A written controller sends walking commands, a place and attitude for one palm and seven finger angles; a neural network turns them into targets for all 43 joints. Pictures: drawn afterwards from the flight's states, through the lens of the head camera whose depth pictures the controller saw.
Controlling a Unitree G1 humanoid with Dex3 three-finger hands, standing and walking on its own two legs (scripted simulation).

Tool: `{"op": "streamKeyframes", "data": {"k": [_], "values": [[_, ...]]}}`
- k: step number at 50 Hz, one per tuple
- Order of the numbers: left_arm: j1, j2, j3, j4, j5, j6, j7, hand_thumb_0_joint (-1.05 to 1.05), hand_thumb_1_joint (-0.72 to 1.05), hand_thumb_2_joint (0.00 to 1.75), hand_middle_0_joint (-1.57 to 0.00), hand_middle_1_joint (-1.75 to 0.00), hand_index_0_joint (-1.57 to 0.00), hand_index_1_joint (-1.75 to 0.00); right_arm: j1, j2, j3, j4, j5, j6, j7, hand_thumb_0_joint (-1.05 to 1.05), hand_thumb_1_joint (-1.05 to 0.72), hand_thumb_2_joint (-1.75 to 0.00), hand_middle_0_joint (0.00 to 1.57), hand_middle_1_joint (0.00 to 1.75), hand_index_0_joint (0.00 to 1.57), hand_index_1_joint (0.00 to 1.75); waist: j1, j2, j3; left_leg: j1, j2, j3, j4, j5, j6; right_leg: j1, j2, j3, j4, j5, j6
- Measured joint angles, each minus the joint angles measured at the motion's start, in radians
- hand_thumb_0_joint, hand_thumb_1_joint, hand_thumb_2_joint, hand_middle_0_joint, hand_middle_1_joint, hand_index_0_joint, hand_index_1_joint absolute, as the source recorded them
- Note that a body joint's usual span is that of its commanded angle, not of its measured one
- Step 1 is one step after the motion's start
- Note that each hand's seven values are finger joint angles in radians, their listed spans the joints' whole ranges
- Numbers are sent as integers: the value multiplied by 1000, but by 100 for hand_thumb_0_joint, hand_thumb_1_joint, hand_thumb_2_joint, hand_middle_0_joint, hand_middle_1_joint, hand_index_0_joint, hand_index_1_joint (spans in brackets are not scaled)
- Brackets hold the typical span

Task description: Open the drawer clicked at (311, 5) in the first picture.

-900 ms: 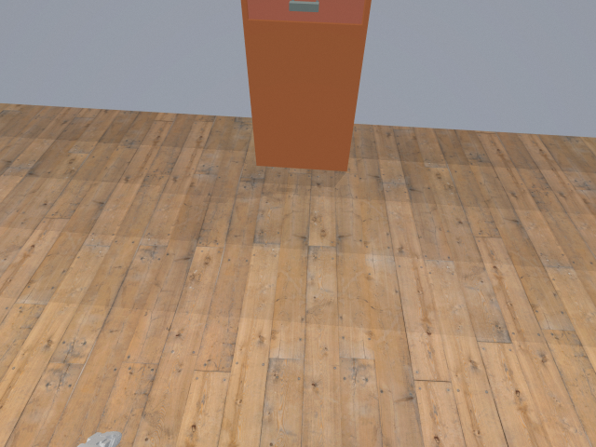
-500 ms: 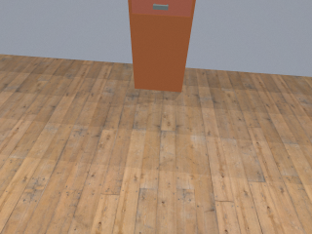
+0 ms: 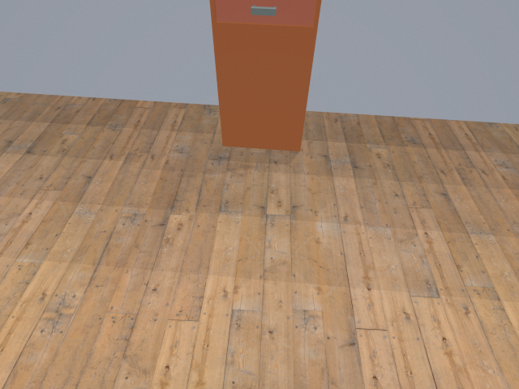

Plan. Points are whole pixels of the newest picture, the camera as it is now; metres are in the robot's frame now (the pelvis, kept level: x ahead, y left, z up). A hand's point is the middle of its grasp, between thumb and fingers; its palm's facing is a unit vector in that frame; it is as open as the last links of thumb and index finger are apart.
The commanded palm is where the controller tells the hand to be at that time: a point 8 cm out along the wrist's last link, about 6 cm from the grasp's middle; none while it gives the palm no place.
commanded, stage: look at it before walking up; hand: left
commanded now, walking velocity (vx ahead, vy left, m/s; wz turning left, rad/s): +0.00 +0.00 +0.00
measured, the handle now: (264, 9) +1.57 +0.07 +0.03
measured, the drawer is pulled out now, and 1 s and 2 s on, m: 0.00 0.00 0.00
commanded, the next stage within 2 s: walk to a spot facing it in 0.54 s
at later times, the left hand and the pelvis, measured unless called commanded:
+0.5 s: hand out of the picture +0.07 +0.24 -0.16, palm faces -0.03 -0.94 -0.33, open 7.4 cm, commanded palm none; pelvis +0.00 +0.00 +0.00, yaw +0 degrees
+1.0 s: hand out of the picture +0.03 +0.19 -0.20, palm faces +0.00 -0.99 -0.16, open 7.4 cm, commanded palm none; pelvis +0.07 +0.01 -0.02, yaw -3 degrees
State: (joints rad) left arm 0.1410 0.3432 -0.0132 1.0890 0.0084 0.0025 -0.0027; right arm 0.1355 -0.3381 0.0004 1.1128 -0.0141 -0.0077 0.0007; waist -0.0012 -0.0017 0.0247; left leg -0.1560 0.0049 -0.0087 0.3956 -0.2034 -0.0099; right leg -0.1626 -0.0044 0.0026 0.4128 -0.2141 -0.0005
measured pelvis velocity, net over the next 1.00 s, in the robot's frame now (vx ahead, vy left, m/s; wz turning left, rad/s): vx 0.07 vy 0.01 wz -0.05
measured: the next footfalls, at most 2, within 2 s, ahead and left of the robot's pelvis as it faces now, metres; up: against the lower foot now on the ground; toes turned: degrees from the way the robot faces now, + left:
right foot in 1.36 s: +0.34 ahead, -0.14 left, +0.00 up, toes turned -15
left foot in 1.76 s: +0.51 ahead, +0.07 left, +0.00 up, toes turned +4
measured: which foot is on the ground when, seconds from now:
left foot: down 0.00-1.00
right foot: down 0.00-1.00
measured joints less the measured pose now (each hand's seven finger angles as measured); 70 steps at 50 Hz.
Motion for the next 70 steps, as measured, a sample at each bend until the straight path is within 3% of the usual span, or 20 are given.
{"op": "streamKeyframes", "data": {"k": [35, 47, 51, 54, 57, 59, 64, 67, 68, 70], "values": [[3, -4, 0, 2, 1, -2, 6, 0, 90, 90, -20, -30, -20, -30, -13, 3, 3, 3, -1, 2, -2, 1, -91, -89, 20, 30, 20, 30, 3, 0, 1, 12, 7, 2, -20, 6, -5, 13, 6, 1, -25, 10, -2], [202, -124, 18, 8, 11, -1, -13, 0, 90, 90, -20, -30, -20, -30, 155, 110, -3, 5, -10, 2, 5, 0, -91, -89, 20, 30, 20, 30, 12, 9, -48, -46, 38, 23, 217, -194, 9, -21, 36, 19, 137, -143, -9], [268, -158, 30, 36, 8, -4, -9, 0, 90, 90, -20, -30, -20, -30, 196, 152, -9, 15, -8, -28, -2, 1, -91, -89, 20, 30, 20, 30, 14, -32, -43, -4, 23, 76, 214, -239, 12, -39, 17, 48, 230, -193, -13], [266, -175, 32, 59, 11, 11, -8, 0, 90, 90, -20, -30, -20, -30, 240, 181, -12, 8, -14, -69, -20, 0, -91, -89, 20, 30, 20, 30, -12, -35, -19, 61, 24, 106, 166, -250, 27, -168, 11, 3, 543, -246, -35], [212, -172, 45, 42, 14, 18, -17, 1, 91, 90, -20, -30, -20, -30, 302, 215, -8, 26, -16, -80, -32, 0, -91, -89, 20, 30, 20, 30, -28, -35, 6, 133, 26, 115, 76, -231, 22, -297, -17, -50, 690, -205, -35], [162, -169, 50, 12, 14, 18, -25, 1, 91, 90, -20, -30, -20, -30, 341, 232, -6, 50, -15, -79, -36, 0, -91, -89, 20, 30, 20, 30, -26, -30, 21, 182, 27, 123, 8, -216, 16, -365, -41, -76, 668, -142, -30], [28, -138, 64, -60, 10, 3, -26, 2, 94, 90, -20, -30, -20, -30, 402, 251, -8, 104, -13, -68, -36, 0, -91, -89, 20, 30, 20, 30, -37, -1, 74, 292, 44, 143, -94, -223, -11, -395, -50, -129, 358, -20, -52], [-17, -120, 68, -97, 14, -32, -23, 1, 93, 90, -20, -30, -20, -30, 427, 248, -17, 132, -7, -54, -30, 0, -91, -89, 20, 30, 20, 30, -35, 11, 90, 292, 71, 151, 46, -303, -18, -313, -19, -152, 220, 21, -85], [-22, -112, 71, -107, 17, -49, -19, 1, 93, 90, -20, -30, -20, -30, 431, 250, -19, 138, -2, -48, -25, 0, -91, -89, 20, 30, 20, 30, -30, 1, 87, 238, 79, 153, 196, -328, -9, -293, -23, -151, 208, 49, -101], [-31, -113, 76, -113, 10, -68, -8, 0, 93, 90, -20, -30, -20, -30, 391, 238, -28, 132, 5, -27, -19, 1, -91, -89, 20, 30, 20, 30, -32, 8, 96, 68, 87, 92, 597, -317, 20, -293, -17, -162, 279, 10, -99]]}}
